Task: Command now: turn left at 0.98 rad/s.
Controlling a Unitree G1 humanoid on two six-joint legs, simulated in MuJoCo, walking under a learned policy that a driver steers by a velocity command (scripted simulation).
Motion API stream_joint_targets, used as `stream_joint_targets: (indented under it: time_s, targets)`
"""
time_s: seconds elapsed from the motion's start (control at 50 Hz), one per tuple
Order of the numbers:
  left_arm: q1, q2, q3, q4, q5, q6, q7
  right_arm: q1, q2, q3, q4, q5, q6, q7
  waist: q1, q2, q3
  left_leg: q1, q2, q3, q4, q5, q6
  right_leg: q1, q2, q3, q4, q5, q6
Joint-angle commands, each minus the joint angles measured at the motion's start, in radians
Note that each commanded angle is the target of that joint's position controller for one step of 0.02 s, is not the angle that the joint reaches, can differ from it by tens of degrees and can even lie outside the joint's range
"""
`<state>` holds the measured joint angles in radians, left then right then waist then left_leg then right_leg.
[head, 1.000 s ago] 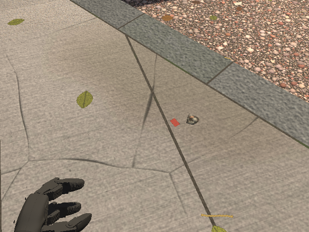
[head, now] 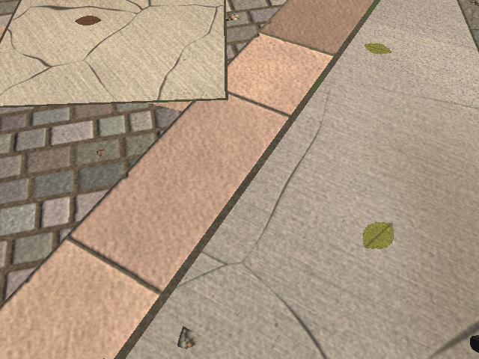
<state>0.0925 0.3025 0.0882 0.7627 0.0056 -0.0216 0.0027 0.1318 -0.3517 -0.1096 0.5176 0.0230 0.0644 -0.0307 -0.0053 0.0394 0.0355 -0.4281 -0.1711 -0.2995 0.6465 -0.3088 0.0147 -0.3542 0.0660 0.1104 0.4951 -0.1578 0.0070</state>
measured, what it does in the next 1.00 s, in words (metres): walks ahead, turning left: left foot, then right foot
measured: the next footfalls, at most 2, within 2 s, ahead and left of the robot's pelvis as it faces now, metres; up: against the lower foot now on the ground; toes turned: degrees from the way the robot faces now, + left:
left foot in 0.44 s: +0.00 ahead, +0.15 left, +0.00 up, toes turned +30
right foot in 0.90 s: +0.25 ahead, +0.03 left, +0.00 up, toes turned +44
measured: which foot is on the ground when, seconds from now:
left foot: up 0.00-0.42, down 0.44-0.90, up 0.92-1.00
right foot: down 0.00-0.44, up 0.46-0.88, down 0.90-1.00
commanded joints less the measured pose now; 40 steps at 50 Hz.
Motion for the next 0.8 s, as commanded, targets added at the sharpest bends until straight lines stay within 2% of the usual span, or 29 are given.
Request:
stream_joint_targets:
  time_s: [0.02, 0.04, 0.06, 0.08, 0.12, 0.14, 0.18, 0.22, 0.28, 0.32, 0.36, 0.4, 0.42, 0.44, 0.46, 0.48, 0.5, 0.52, 0.54, 0.56, 0.58, 0.6, 0.62, 0.64, 0.72, 0.8]
  targets:
    - [-0.031, 0.176, 0.044, -0.094, 0.047, -0.01, 0.012, 0.063, -0.145, -0.034, -0.092, -0.01, -0.029, 0.016, -0.05, -0.302, -0.116, -0.242, 0.092, 0.107, 0.434, -0.269, -0.034, 0.194, -0.477, 0.479, -0.25, 0.058, -0.275]
    - [-0.08, 0.116, 0.028, -0.119, 0.033, -0.009, 0.023, 0.076, -0.185, -0.046, -0.06, -0.005, -0.028, 0.021, -0.049, -0.22, -0.097, -0.232, 0.132, 0.129, 0.503, -0.191, -0.05, 0.175, -0.416, 0.344, -0.225, 0.037, -0.247]
    - [-0.102, 0.09, 0.02, -0.128, 0.018, -0.002, 0.034, 0.086, -0.171, -0.046, -0.033, -0.005, -0.021, 0.02, -0.044, -0.164, -0.077, -0.231, 0.144, 0.147, 0.55, -0.127, -0.065, 0.168, -0.337, 0.229, -0.207, 0.012, -0.202]
    - [-0.097, 0.092, 0.018, -0.13, 0.007, 0.004, 0.045, 0.095, -0.144, -0.039, -0.027, -0.008, -0.014, 0.02, -0.035, -0.141, -0.072, -0.255, 0.153, 0.169, 0.609, -0.08, -0.076, 0.186, -0.308, 0.168, -0.2, 0.029, -0.185]
    - [-0.048, 0.108, 0.016, -0.121, 0.01, 0.011, 0.056, 0.058, -0.098, -0.019, -0.046, 0.006, -0.011, 0.028, -0.002, -0.13, -0.055, -0.287, 0.192, 0.234, 0.599, -0.038, -0.093, 0.214, -0.294, 0.067, -0.208, 0.132, -0.198]
    - [-0.013, 0.119, 0.018, -0.114, 0.016, 0.015, 0.057, 0.026, -0.082, -0.01, -0.06, 0.011, -0.012, 0.029, 0.022, -0.145, -0.06, -0.305, 0.208, 0.255, 0.56, -0.029, -0.103, 0.255, -0.298, 0.039, -0.21, 0.16, -0.208]
    - [0.037, 0.138, 0.024, -0.104, 0.021, 0.022, 0.055, -0.016, -0.067, -0.003, -0.079, 0.01, -0.012, 0.03, 0.057, -0.172, -0.083, -0.318, 0.239, 0.27, 0.488, -0.034, -0.121, 0.331, -0.327, 0.007, -0.209, 0.205, -0.229]
    - [0.047, 0.16, 0.033, -0.102, 0.019, 0.025, 0.047, -0.027, -0.056, 0.003, -0.085, 0.005, -0.012, 0.033, 0.066, -0.183, -0.103, -0.285, 0.262, 0.282, 0.41, -0.044, -0.126, 0.359, -0.354, -0.035, -0.207, 0.234, -0.236]
    - [0.022, 0.187, 0.044, -0.104, 0.013, 0.027, 0.032, -0.023, -0.046, 0.006, -0.078, 0.001, -0.007, 0.04, 0.057, -0.194, -0.114, -0.166, 0.27, 0.325, 0.281, -0.03, -0.109, 0.316, -0.372, -0.124, -0.202, 0.25, -0.219]
    - [0.006, 0.196, 0.05, -0.102, 0.002, 0.023, 0.018, -0.014, -0.051, 0.001, -0.068, 0.002, 0.004, 0.045, 0.045, -0.203, -0.113, -0.079, 0.257, 0.362, 0.191, -0.026, -0.088, 0.286, -0.381, -0.179, -0.186, 0.262, -0.199]
    - [0.009, 0.199, 0.056, -0.094, -0.016, 0.015, 0.003, -0.014, -0.059, -0.008, -0.066, 0.005, 0.019, 0.051, 0.035, -0.21, -0.116, -0.017, 0.247, 0.381, 0.094, -0.029, -0.057, 0.295, -0.405, -0.205, -0.149, 0.274, -0.174]
    - [-0.004, 0.19, 0.058, -0.088, -0.036, 0.013, -0.006, 0.029, -0.062, -0.021, -0.049, 0.007, 0.029, 0.058, -0.007, -0.198, -0.13, 0.095, 0.219, 0.406, -0.075, 0.038, -0.008, 0.288, -0.406, -0.25, -0.056, 0.262, -0.119]
    - [0.021, 0.158, 0.053, -0.072, -0.043, 0.014, -0.009, 0.09, -0.082, -0.037, -0.024, 0.005, 0.029, 0.049, -0.035, -0.151, -0.142, 0.22, 0.189, 0.394, -0.176, 0.125, 0.03, 0.223, -0.369, -0.296, 0.054, 0.211, -0.066]
    - [0.051, 0.12, 0.043, -0.071, -0.022, 0.013, -0.014, 0.186, -0.183, -0.074, -0.003, 0.004, 0.023, 0.033, -0.064, 0.041, -0.147, 0.442, 0.277, 0.203, -0.246, 0.464, 0.101, -0.007, -0.279, -0.356, 0.305, -0.006, 0.014]
    - [0.002, 0.063, 0.018, -0.164, 0.025, 0.004, -0.01, 0.167, -0.326, -0.093, -0.029, -0.012, 0.007, 0.024, -0.01, 0.35, -0.16, 0.579, 0.516, -0.24, -0.232, 0.721, 0.295, -0.394, -0.121, -0.308, 0.583, -0.513, 0.096]
    - [-0.085, 0.109, 0.029, -0.174, 0.028, 0.001, 0.002, 0.165, -0.257, -0.077, -0.043, -0.042, -0.031, 0.041, -0.086, 0.195, -0.252, 0.529, 0.55, -0.263, -0.267, 0.647, 0.363, -0.429, -0.106, -0.092, 0.731, -0.518, 0.088]
    - [-0.111, 0.127, 0.032, -0.183, 0.003, 0.0, 0.008, 0.145, -0.222, -0.061, -0.025, -0.039, -0.055, 0.044, -0.064, 0.15, -0.21, 0.487, 0.501, -0.179, -0.286, 0.554, 0.319, -0.435, -0.114, -0.056, 0.748, -0.431, 0.061]
    - [-0.093, 0.125, 0.035, -0.17, -0.002, -0.002, 0.016, 0.101, -0.195, -0.054, -0.017, -0.016, -0.063, 0.035, -0.027, 0.103, -0.157, 0.437, 0.439, -0.114, -0.288, 0.468, 0.262, -0.435, -0.125, -0.038, 0.709, -0.338, 0.044]
    - [-0.073, 0.142, 0.039, -0.161, 0.01, -0.002, 0.026, 0.048, -0.163, -0.041, -0.023, 0.002, -0.057, 0.025, 0.0, 0.084, -0.134, 0.388, 0.411, -0.079, -0.284, 0.446, 0.226, -0.418, -0.13, -0.029, 0.664, -0.273, 0.041]
    - [-0.034, 0.149, 0.043, -0.147, 0.013, -0.007, 0.019, 0.044, -0.145, -0.031, -0.024, 0.01, -0.054, 0.016, 0.018, 0.075, -0.167, 0.336, 0.38, -0.066, -0.311, 0.247, 0.215, -0.347, -0.121, -0.028, 0.622, -0.205, 0.035]
    - [-0.026, 0.143, 0.041, -0.14, 0.006, -0.015, 0.006, 0.053, -0.137, -0.025, -0.027, 0.008, -0.057, 0.014, 0.013, 0.073, -0.176, 0.312, 0.358, -0.09, -0.353, -0.02, 0.215, -0.317, -0.103, -0.033, 0.575, -0.147, 0.032]
    - [-0.035, 0.132, 0.038, -0.14, -0.004, -0.024, -0.004, 0.061, -0.141, -0.023, -0.027, 0.006, -0.063, 0.014, 0.004, 0.087, -0.161, 0.299, 0.352, -0.127, -0.393, -0.206, 0.221, -0.311, -0.085, -0.036, 0.504, -0.117, 0.032]
    - [-0.043, 0.128, 0.035, -0.138, -0.014, -0.031, -0.011, 0.066, -0.145, -0.019, -0.023, 0.004, -0.071, 0.013, -0.002, 0.108, -0.14, 0.299, 0.358, -0.143, -0.417, -0.272, 0.221, -0.314, -0.076, -0.042, 0.434, -0.103, 0.033]
    - [-0.057, 0.12, 0.03, -0.137, -0.019, -0.04, -0.017, 0.077, -0.147, -0.017, -0.013, 0.001, -0.079, 0.011, -0.012, 0.123, -0.119, 0.294, 0.356, -0.138, -0.422, -0.266, 0.217, -0.301, -0.072, -0.043, 0.363, -0.087, 0.034]
    - [-0.101, 0.086, 0.011, -0.142, -0.017, -0.075, -0.037, 0.148, -0.137, -0.003, 0.035, -0.003, -0.103, 0.013, -0.053, 0.148, -0.075, 0.248, 0.346, -0.101, -0.403, -0.191, 0.203, -0.193, -0.066, -0.068, 0.181, -0.03, 0.036]
    - [-0.108, 0.09, 0.003, -0.16, -0.033, -0.095, -0.045, 0.171, -0.134, 0.009, 0.05, 0.004, -0.115, 0.032, -0.062, 0.144, -0.002, 0.18, 0.365, -0.149, -0.4, -0.25, 0.212, -0.116, -0.071, -0.089, 0.107, -0.077, 0.007]
Keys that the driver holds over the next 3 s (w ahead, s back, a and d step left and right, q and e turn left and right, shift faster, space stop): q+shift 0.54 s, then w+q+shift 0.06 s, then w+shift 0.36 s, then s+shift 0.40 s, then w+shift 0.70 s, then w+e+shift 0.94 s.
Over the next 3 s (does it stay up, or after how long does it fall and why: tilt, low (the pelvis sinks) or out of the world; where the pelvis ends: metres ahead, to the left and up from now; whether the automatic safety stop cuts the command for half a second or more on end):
stays up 1.10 0.89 -0.02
